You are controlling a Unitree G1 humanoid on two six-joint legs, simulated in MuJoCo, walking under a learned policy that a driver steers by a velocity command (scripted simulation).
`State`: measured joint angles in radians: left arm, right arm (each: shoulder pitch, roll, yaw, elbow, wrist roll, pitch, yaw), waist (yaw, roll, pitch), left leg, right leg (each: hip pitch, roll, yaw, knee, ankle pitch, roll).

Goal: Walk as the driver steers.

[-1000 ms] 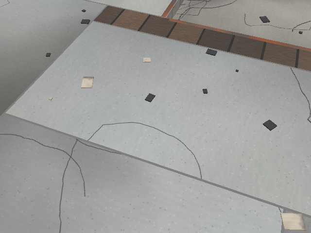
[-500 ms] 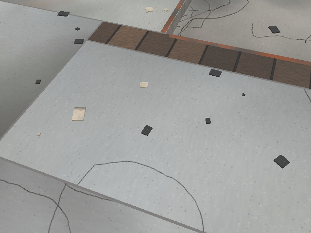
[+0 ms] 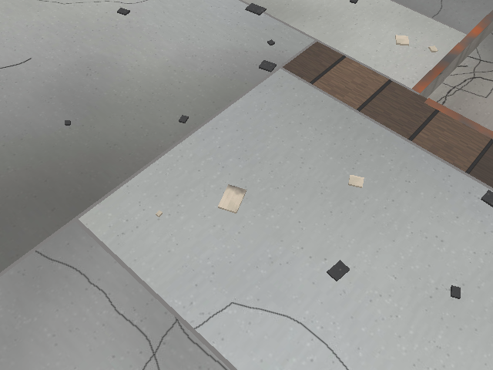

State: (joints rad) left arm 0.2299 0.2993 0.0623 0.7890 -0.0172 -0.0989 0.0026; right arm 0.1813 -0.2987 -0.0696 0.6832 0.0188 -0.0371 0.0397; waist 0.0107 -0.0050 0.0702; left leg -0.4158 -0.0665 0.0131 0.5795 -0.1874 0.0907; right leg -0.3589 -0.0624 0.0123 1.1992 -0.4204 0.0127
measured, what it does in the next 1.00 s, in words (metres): walks ahead: right foot, then left foot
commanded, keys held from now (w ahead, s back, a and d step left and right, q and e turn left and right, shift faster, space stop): w+q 0.30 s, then w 0.40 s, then w+e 0.30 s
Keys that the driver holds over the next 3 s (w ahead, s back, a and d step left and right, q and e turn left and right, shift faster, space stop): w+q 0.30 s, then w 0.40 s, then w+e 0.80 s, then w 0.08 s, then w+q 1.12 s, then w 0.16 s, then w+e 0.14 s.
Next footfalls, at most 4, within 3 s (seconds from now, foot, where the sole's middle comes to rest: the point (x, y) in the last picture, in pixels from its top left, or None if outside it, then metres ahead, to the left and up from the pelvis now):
0.38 right None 0.40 -0.12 -0.76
0.86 left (182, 308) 0.59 0.20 -0.76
1.40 right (265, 217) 0.90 -0.03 -0.76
1.92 left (220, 135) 1.25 0.13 -0.76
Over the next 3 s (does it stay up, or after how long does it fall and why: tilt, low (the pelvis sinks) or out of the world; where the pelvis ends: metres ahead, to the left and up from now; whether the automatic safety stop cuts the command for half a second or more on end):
stays up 1.63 0.16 0.00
